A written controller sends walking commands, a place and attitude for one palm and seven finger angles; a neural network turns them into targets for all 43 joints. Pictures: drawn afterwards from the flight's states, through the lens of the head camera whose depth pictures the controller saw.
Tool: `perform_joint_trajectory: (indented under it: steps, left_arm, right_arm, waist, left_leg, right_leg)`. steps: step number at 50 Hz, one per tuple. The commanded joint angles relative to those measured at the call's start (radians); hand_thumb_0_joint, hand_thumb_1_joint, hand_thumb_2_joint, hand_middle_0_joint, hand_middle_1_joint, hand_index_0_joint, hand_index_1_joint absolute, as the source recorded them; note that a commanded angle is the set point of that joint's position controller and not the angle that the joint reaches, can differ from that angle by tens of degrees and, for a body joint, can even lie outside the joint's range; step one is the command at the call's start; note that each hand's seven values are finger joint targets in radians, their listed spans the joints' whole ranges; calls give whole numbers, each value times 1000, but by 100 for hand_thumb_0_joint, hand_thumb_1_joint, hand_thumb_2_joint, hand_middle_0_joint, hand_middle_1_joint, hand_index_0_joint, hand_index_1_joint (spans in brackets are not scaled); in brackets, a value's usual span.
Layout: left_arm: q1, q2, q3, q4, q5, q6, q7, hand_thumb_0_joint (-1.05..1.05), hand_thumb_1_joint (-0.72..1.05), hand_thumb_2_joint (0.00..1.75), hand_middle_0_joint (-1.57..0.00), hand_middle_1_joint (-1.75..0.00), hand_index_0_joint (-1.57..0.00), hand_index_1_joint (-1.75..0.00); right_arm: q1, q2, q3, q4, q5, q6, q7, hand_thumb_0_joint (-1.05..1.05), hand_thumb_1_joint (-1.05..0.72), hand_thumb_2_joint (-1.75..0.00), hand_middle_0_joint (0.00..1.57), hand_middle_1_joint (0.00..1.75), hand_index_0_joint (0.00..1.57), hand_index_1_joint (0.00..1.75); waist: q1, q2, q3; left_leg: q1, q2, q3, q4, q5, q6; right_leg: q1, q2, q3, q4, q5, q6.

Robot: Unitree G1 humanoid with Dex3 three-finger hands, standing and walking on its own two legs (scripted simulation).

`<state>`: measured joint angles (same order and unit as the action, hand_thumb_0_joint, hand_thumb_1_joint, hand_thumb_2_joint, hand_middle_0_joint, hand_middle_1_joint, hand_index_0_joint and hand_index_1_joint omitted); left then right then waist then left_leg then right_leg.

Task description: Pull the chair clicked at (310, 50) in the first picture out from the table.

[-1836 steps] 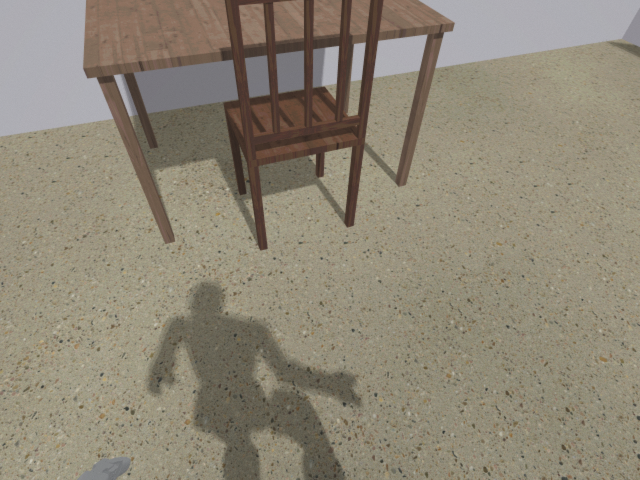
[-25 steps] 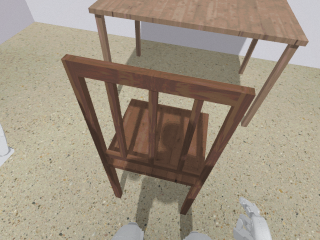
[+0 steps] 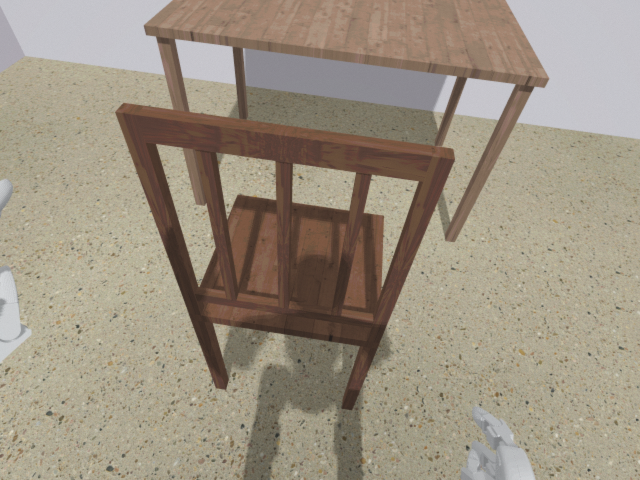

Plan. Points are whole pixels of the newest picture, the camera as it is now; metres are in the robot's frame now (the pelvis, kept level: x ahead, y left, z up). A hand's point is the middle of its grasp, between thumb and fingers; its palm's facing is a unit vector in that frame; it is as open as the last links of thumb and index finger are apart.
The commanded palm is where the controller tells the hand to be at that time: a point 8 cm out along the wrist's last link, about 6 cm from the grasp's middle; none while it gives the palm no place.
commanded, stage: stop stepping back and stand still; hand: left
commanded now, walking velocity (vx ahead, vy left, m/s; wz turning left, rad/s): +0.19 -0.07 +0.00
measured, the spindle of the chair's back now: (284, 246) +0.48 +0.08 -0.03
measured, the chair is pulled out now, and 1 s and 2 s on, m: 0.60 0.60 0.60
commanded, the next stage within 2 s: let the arm hang, fingers relaxed in 0.48 s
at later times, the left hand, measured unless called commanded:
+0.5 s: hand (3, 339) +0.19 +0.27 +0.18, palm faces +0.41 -0.77 -0.48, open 7.4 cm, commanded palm +0.14 +0.31 +0.19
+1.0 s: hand out of the picture +0.03 +0.20 -0.16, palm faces +0.02 -0.98 -0.20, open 6.9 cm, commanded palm none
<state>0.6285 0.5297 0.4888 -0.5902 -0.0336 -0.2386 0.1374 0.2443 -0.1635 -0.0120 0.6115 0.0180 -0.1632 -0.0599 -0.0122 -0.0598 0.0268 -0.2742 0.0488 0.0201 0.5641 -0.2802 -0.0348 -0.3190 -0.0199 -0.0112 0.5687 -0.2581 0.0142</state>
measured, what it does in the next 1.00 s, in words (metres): stands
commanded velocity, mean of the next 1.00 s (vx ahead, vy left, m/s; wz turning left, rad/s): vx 0.03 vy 0.00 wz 0.00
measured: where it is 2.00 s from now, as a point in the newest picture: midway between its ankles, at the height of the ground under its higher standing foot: outside the picture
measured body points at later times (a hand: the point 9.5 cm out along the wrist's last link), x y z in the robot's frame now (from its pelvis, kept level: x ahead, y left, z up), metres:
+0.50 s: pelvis -0.01 +0.01 +0.01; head -0.03 +0.02 +0.46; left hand +0.16 +0.31 +0.21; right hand +0.13 -0.24 -0.07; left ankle +0.01 +0.14 -0.73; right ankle +0.04 -0.12 -0.73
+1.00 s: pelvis +0.00 +0.01 +0.01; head +0.01 +0.03 +0.45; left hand +0.03 +0.25 -0.14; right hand +0.04 -0.23 -0.14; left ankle +0.01 +0.14 -0.73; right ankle +0.04 -0.12 -0.73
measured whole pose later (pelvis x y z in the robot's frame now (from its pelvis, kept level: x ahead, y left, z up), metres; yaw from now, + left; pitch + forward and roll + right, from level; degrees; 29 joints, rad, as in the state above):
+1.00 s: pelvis +0.00 +0.01 +0.01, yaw +1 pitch -1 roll -1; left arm 0.32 0.21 -0.01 0.88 0.01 0.02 0.02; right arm 0.30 -0.19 0.00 0.94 -0.01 0.00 -0.01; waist 0.01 -0.02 0.05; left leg -0.25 0.01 -0.04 0.52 -0.26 -0.01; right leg -0.27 -0.02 -0.02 0.48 -0.19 0.02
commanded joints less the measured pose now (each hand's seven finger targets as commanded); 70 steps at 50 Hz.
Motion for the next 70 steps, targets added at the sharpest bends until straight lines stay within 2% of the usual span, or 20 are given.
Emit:
perform_joint_trajectory:
  steps: [1,3,5,9,13,14,18,21,24,28,29,30,32,36,38,41,45,50,52,70]
  left_arm:
    - [-75,107,108,-67,-16,-33,22,0,90,90,-20,-30,-20,-30]
    - [-110,74,75,-9,-7,-11,22,0,90,90,-20,-30,-20,-30]
    - [-134,62,47,0,-8,7,29,0,90,90,-20,-30,-20,-30]
    - [-212,54,7,-41,6,11,42,0,90,90,-20,-30,-20,-30]
    - [-204,68,16,-128,28,3,52,0,90,90,-20,-30,-20,-30]
    - [-190,114,49,-145,28,-1,56,0,90,90,-20,-30,-20,-30]
    - [-117,90,69,-116,16,-13,51,0,90,90,-20,-30,-20,-30]
    - [-92,54,51,-32,18,-8,45,0,90,90,-20,-30,-20,-30]
    - [-111,42,34,10,14,-9,40,0,90,90,-20,-30,-20,-30]
    - [-175,33,15,-12,18,-6,40,0,90,90,-20,-30,-20,-30]
    - [-225,-183,-435,716,81,109,-98,0,90,90,-20,-30,-20,-30]
    - [-185,-226,-375,751,73,210,-130,0,90,90,-20,-30,-20,-30]
    - [-185,-252,-394,785,68,240,-129,0,90,90,-20,-30,-20,-30]
    - [-283,-196,-419,979,68,233,-119,0,90,90,-20,-30,-20,-30]
    - [-307,-187,-435,1087,61,240,-115,0,90,90,-20,-30,-20,-30]
    - [-292,-175,-457,1243,54,239,-112,0,90,90,-20,-30,-20,-30]
    - [-265,-216,-452,1360,56,235,-105,0,90,90,-20,-30,-20,-30]
    - [-290,-213,-469,1453,51,236,-113,0,90,90,-20,-30,-20,-30]
    - [-293,-216,-473,1484,49,237,-115,0,90,90,-20,-30,-20,-30]
    - [-253,-255,-483,1602,39,228,-104,0,90,90,-20,-30,-20,-30]
  right_arm:
    - [-86,-175,-48,-112,4,-38,-10,0,-90,-90,20,30,20,30]
    - [-69,-178,-52,-100,3,-27,-15,0,-90,-90,20,30,20,30]
    - [-63,-170,-42,-95,0,-20,-24,0,-90,-90,20,30,20,30]
    - [-100,-164,-24,-95,-3,-35,-38,0,-90,-90,20,30,20,30]
    - [-110,-163,-24,-112,-5,-47,-43,0,-90,-90,20,30,20,30]
    - [-105,-160,-29,-108,-1,-47,-45,0,-90,-90,20,30,20,30]
    - [-96,-156,-30,-106,-7,-54,-37,0,-90,-90,20,30,20,30]
    - [-82,-157,-32,-111,3,-47,-34,0,-90,-90,20,30,20,30]
    - [-79,-158,-33,-103,6,-47,-35,0,-90,-90,20,30,20,30]
    - [-87,-164,-34,-106,0,-55,-38,0,-90,-90,20,30,20,30]
    - [-61,-221,-70,125,-8,-106,56,0,-90,-90,20,30,20,30]
    - [-19,-215,-58,134,-27,7,62,0,-90,-90,20,30,20,30]
    - [-26,-158,-33,111,-33,59,60,0,-90,-90,20,30,20,30]
    - [5,-175,-24,122,-44,108,61,0,-90,-90,20,30,20,30]
    - [0,-181,-17,151,-42,120,57,0,-90,-90,20,30,20,30]
    - [-16,-171,-5,199,-36,126,55,0,-90,-90,20,30,20,30]
    - [43,-129,-9,247,-37,137,46,0,-90,-90,20,30,20,30]
    - [114,-125,-15,290,-34,150,48,0,-90,-90,20,30,20,30]
    - [140,-123,-14,311,-35,148,47,0,-90,-90,20,30,20,30]
    - [242,-59,6,430,-31,138,35,0,-90,-90,20,30,20,30]
  waist:
    - [-5,66,-36]
    - [-2,8,8]
    - [-8,-28,-3]
    - [4,72,-43]
    - [20,157,-36]
    - [18,151,-33]
    - [21,153,-61]
    - [13,147,13]
    - [7,98,29]
    - [12,65,-44]
    - [-79,43,2]
    - [-15,58,-82]
    - [4,40,-133]
    - [-1,-120,-166]
    - [5,-42,-142]
    - [17,178,-69]
    - [12,271,-43]
    - [3,89,22]
    - [2,66,37]
    - [6,56,62]
  left_leg:
    - [-84,57,-73,-117,-188,70]
    - [-54,21,-38,-68,-293,65]
    - [10,3,-21,-36,-240,72]
    - [17,30,-89,-166,-180,94]
    - [-75,54,-142,-268,-323,109]
    - [-79,51,-135,-254,-295,109]
    - [-42,43,-119,-209,-93,90]
    - [-98,44,-116,-234,-250,84]
    - [-63,46,-116,-225,-190,84]
    - [-10,48,-109,-229,-98,87]
    - [-13,55,-132,-84,274,71]
    - [-46,80,-144,-99,413,72]
    - [-48,71,-158,-92,363,77]
    - [-16,3,-137,-53,332,77]
    - [16,13,-148,-96,355,79]
    - [12,14,-138,-141,276,76]
    - [2,16,-132,-171,99,77]
    - [-49,24,-143,-212,-81,81]
    - [-50,23,-142,-217,-88,83]
    - [-16,12,-104,-196,55,81]
  right_leg:
    - [88,-64,134,-225,19,-48]
    - [-69,-74,192,-316,-325,-64]
    - [-114,-102,210,-350,-376,-82]
    - [-8,-68,155,-274,-222,-49]
    - [68,-34,121,-216,-227,-34]
    - [82,-40,123,-226,-200,-34]
    - [128,-57,133,-222,-14,-48]
    - [64,-50,132,-263,-172,-40]
    - [33,-54,129,-281,-125,-39]
    - [92,-50,125,-245,-18,-29]
    - [-27,-61,13,-52,207,-42]
    - [35,-85,47,-55,229,-18]
    - [75,-68,21,-48,180,-22]
    - [162,-102,81,-46,331,-77]
    - [151,-82,79,-54,283,-67]
    - [122,-64,95,-99,155,-55]
    - [121,-56,82,-156,81,-61]
    - [89,-57,76,-198,-31,-59]
    - [71,-61,78,-205,-60,-61]
    - [64,-69,87,-200,12,-73]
